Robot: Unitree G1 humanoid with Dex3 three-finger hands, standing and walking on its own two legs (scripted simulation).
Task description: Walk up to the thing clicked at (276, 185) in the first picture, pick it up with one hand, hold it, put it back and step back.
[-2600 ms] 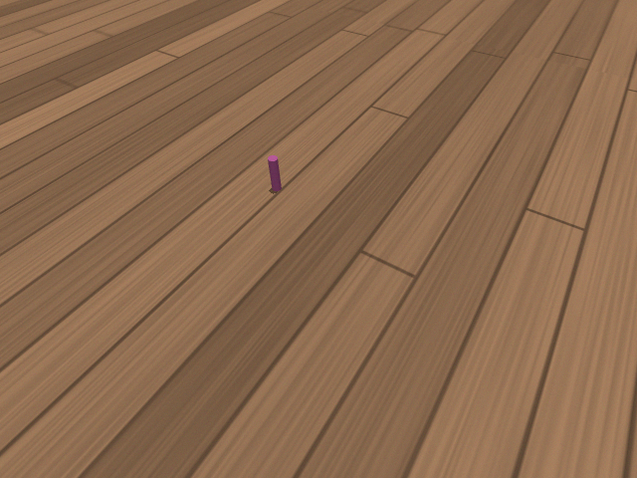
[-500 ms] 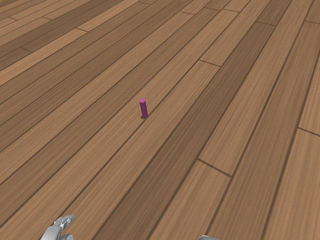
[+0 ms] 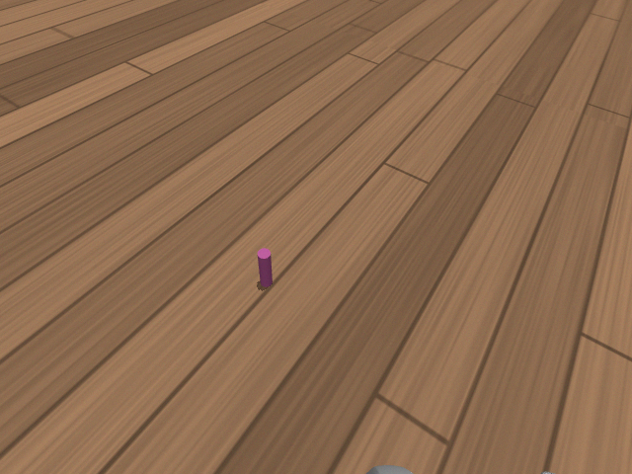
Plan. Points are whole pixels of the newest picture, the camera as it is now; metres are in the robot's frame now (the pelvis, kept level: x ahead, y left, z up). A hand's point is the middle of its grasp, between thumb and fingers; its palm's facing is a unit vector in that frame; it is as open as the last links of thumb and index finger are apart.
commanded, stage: walk up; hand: left
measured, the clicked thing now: (265, 268) +0.86 +0.18 -0.68
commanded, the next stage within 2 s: none
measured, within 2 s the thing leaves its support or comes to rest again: neither
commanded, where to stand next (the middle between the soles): +0.53 -0.05 m, yaw +1 degrees
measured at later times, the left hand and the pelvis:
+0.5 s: hand (191, 395) +0.25 +0.19 -0.10, palm faces +0.01 -0.91 -0.41, open 7.4 cm; pelvis +0.19 -0.08 +0.01, yaw +0 degrees
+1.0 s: hand (189, 324) +0.38 +0.24 -0.15, palm faces +0.01 -0.95 -0.32, open 7.4 cm; pelvis +0.35 -0.03 +0.00, yaw +3 degrees
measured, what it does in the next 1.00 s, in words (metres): walks ahead: right foot, then left foot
